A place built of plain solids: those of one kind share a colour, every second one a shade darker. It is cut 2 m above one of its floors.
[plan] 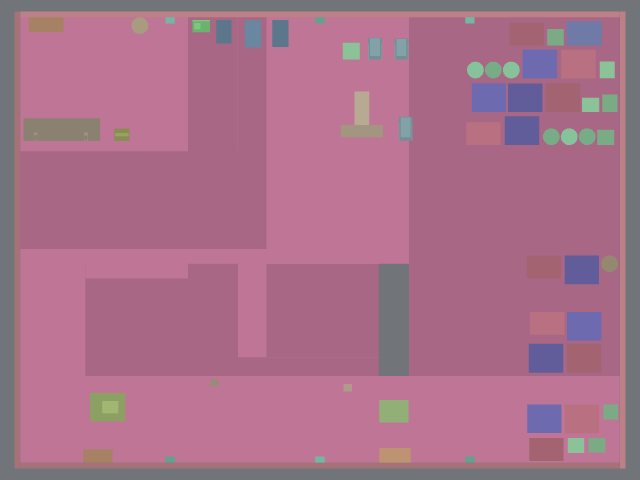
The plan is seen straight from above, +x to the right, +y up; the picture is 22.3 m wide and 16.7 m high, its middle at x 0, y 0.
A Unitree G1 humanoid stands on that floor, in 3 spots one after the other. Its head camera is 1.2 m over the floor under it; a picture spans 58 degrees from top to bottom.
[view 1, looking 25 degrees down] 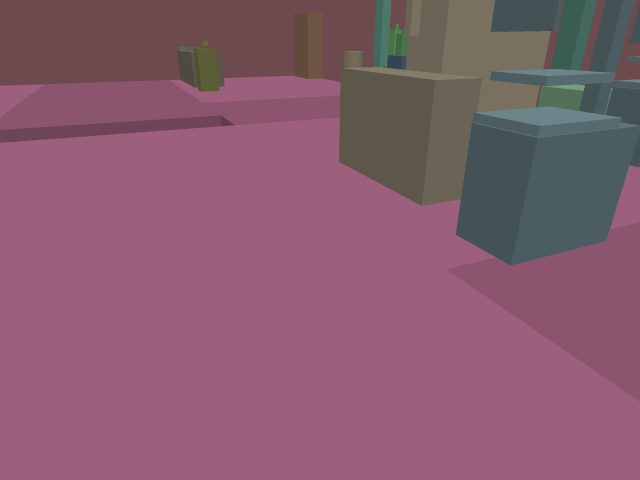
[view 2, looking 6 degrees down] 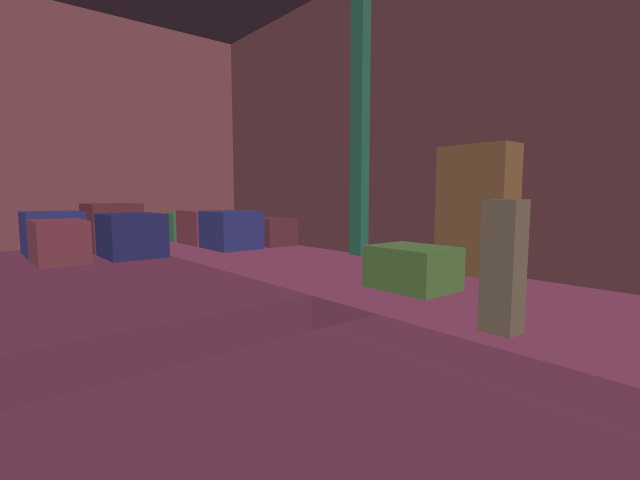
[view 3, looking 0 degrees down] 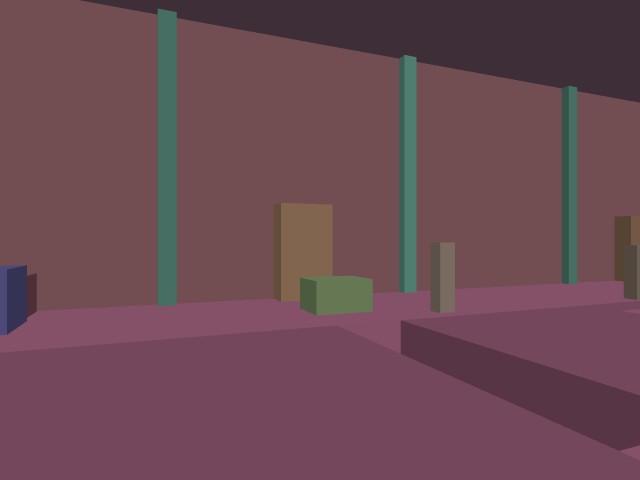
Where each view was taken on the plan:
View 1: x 4.79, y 1.55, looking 156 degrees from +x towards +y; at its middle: floor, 2.84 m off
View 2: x -0.85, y -1.55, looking -40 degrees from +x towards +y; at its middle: wall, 9.71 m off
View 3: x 5.59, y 0.82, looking -112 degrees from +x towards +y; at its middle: cabinet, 8.69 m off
